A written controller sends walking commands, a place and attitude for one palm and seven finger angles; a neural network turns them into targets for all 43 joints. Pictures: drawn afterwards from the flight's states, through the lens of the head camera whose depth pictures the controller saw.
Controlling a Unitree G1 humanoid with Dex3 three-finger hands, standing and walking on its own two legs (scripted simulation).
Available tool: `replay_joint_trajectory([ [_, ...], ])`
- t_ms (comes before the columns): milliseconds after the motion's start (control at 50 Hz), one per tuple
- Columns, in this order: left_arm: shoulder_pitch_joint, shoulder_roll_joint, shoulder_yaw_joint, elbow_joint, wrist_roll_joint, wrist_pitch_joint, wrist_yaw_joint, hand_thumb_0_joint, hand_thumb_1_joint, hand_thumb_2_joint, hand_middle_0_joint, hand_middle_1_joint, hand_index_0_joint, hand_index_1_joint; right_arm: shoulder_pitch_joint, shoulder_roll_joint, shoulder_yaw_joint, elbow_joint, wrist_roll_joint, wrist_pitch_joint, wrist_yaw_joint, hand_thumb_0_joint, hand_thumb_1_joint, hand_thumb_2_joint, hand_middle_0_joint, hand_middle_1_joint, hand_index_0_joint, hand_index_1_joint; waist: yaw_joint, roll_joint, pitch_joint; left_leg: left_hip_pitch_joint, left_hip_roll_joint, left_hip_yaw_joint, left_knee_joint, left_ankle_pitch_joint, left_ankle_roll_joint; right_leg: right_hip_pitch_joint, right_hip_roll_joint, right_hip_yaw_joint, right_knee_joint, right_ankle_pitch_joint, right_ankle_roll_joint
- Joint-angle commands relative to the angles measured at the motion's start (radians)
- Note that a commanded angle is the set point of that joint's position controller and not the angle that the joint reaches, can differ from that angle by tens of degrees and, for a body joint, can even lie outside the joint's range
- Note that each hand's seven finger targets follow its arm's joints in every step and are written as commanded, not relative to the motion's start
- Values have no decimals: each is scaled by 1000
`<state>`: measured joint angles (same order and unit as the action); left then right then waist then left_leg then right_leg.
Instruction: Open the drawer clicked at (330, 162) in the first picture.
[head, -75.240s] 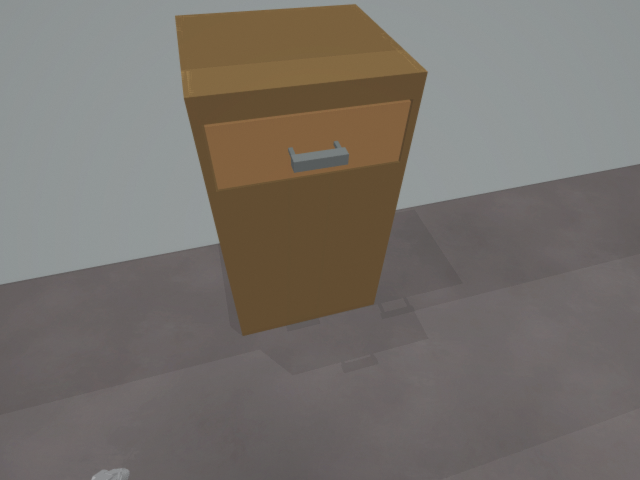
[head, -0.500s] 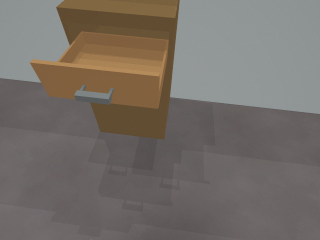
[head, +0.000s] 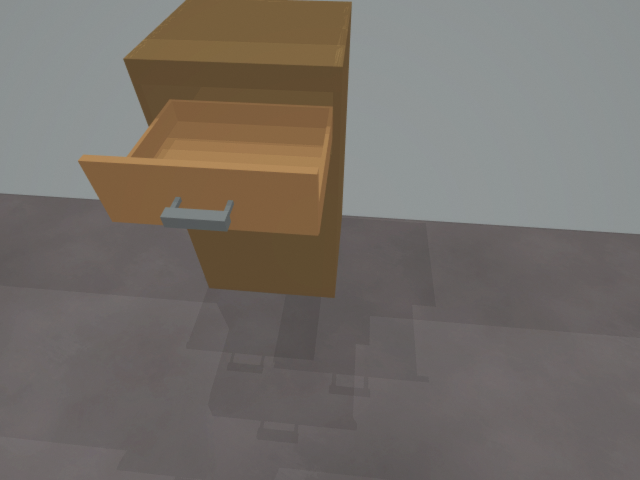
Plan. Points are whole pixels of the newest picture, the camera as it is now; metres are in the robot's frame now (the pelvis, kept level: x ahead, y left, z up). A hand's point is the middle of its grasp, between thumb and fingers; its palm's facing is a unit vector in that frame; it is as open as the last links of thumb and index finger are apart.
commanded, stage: let the arm hang, fingers relaxed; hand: left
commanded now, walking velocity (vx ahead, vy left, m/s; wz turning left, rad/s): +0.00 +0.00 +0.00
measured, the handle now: (199, 211) +0.57 +0.27 -0.03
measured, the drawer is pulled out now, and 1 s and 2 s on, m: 0.30 0.30 0.30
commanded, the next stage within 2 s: look to check the result in 0.26 s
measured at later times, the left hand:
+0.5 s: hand out of the picture -0.02 +0.17 -0.18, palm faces +0.03 -0.98 -0.18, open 7.4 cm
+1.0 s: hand out of the picture +0.01 +0.17 -0.17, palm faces +0.02 -0.98 -0.19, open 7.4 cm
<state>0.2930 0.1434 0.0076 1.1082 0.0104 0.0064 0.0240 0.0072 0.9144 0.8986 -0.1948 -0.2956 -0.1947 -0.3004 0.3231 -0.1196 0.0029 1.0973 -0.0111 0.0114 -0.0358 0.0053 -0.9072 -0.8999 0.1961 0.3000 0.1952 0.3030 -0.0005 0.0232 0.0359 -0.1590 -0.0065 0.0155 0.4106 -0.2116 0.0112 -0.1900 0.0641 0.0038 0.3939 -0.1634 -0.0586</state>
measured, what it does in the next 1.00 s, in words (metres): stands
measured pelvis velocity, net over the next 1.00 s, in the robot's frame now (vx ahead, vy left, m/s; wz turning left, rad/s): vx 0.01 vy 0.00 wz -0.02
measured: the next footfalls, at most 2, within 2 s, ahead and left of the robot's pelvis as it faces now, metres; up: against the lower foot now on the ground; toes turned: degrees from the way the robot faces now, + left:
none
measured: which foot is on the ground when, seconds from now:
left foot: down 0.00-1.00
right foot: down 0.00-1.00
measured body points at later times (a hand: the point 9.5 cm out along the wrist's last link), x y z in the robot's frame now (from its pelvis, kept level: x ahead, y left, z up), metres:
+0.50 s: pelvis +0.00 +0.00 +0.00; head +0.01 +0.00 +0.45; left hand -0.02 +0.22 -0.16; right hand -0.04 -0.20 -0.16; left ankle +0.01 +0.11 -0.74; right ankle +0.03 -0.08 -0.74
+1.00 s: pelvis +0.01 +0.00 +0.00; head +0.03 +0.00 +0.45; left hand +0.01 +0.22 -0.16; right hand -0.01 -0.20 -0.16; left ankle +0.01 +0.11 -0.74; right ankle +0.03 -0.08 -0.74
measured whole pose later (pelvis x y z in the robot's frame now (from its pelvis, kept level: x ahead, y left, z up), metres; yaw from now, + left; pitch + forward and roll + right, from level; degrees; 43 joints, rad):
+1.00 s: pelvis +0.01 +0.00 +0.00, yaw -1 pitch -1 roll +0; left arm 0.28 0.13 0.01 1.13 0.01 -0.01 0.03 0.01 0.91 0.90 -0.20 -0.30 -0.20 -0.30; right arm 0.31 -0.11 -0.02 1.12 -0.01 0.00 -0.05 0.00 -0.91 -0.90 0.20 0.30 0.19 0.30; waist -0.01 0.01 0.06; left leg -0.15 -0.01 0.03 0.40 -0.23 0.01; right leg -0.20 0.07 0.02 0.40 -0.18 -0.06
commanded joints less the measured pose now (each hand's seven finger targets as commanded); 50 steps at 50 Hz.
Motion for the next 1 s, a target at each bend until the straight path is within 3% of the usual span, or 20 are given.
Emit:
replay_joint_trajectory([
  [0,58,110,27,-20,-1,-13,12,0,900,900,-200,-300,-200,-300,88,-84,-17,-6,-3,-11,-7,0,-900,-900,200,300,200,300,-4,-19,80,-55,78,-83,-94,-62,32,-54,-122,136,-117,-125,0],
  [240,81,86,27,-11,0,-15,16,0,900,900,-200,-300,-200,-300,112,-58,-25,6,-3,-8,-10,0,-900,-900,200,300,200,300,-6,0,92,-54,77,-74,-79,-84,31,-88,-117,146,-123,-160,-3],
  [480,77,76,26,1,-1,-18,17,0,900,900,-200,-300,-200,-300,115,-58,-25,8,0,-18,-14,0,-900,-900,200,300,200,300,-8,-8,57,-36,92,-82,-88,-17,33,-45,-122,127,-88,-43,-3],
  [580,74,75,24,2,0,-17,18,0,900,900,-200,-300,-200,-300,105,-62,-25,8,-1,-16,-14,0,-900,-900,200,300,200,300,-10,7,87,-41,95,-85,-99,-38,32,-68,-117,130,-87,-53,-1],
  [660,67,74,25,3,1,-17,18,0,900,900,-200,-300,-200,-300,101,-64,-29,7,-2,-14,-12,0,-900,-900,200,300,200,300,-12,-16,92,-37,92,-85,-98,-54,33,-79,-118,132,-95,-80,1],
  [880,56,86,29,-3,0,-24,18,0,900,900,-200,-300,-200,-300,75,-72,-30,4,1,-21,-13,0,-900,-900,200,300,200,300,-11,-15,46,-1,94,-75,-84,26,30,-36,-125,136,-85,14,0],
  [980,50,91,28,-1,-1,-25,18,0,900,900,-200,-300,-200,-300,66,-76,-30,7,1,-19,-13,0,-900,-900,200,300,200,300,-12,-9,60,2,94,-71,-84,28,27,-37,-127,138,-90,22,-1],
])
